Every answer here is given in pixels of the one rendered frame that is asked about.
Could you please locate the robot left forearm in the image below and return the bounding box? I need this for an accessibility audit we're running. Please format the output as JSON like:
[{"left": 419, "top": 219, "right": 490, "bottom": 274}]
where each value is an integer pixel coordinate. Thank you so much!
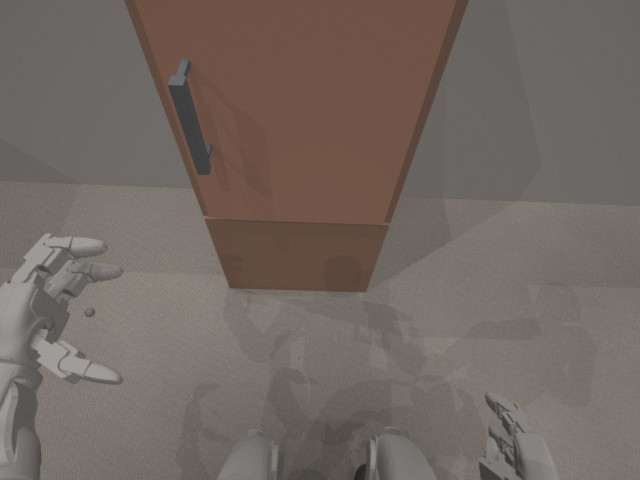
[{"left": 0, "top": 360, "right": 43, "bottom": 480}]

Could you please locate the robot left shin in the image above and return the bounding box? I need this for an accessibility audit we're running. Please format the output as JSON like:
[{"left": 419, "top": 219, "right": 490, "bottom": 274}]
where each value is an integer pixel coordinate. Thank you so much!
[{"left": 246, "top": 430, "right": 266, "bottom": 438}]

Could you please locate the robot right thigh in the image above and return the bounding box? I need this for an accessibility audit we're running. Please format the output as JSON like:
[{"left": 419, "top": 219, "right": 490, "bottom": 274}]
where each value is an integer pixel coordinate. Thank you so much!
[{"left": 366, "top": 434, "right": 437, "bottom": 480}]

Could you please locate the cupboard door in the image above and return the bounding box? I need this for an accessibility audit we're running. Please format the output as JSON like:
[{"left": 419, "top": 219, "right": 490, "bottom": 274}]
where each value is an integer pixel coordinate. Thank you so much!
[{"left": 135, "top": 0, "right": 457, "bottom": 224}]

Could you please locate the robot right hand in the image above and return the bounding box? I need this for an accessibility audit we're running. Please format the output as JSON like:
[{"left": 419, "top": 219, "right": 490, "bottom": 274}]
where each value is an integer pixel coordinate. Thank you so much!
[{"left": 479, "top": 391, "right": 561, "bottom": 480}]

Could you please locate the handle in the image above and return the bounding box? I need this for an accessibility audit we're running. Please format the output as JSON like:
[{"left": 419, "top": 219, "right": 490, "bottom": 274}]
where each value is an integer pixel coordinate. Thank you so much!
[{"left": 168, "top": 59, "right": 212, "bottom": 175}]

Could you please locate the robot left hand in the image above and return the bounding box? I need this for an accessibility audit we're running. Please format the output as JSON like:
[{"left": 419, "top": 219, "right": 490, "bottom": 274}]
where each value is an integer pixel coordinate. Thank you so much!
[{"left": 0, "top": 233, "right": 123, "bottom": 385}]

